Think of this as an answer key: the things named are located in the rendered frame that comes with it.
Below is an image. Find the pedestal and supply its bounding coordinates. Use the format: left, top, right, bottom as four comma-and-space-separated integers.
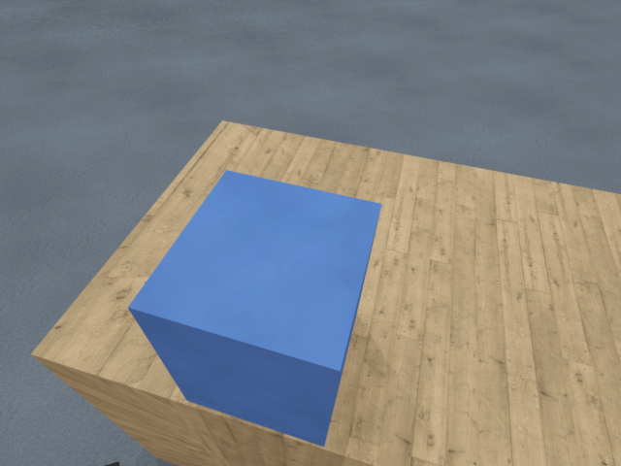
31, 120, 621, 466

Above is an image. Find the carton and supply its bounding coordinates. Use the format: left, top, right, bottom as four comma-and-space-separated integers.
128, 170, 381, 447

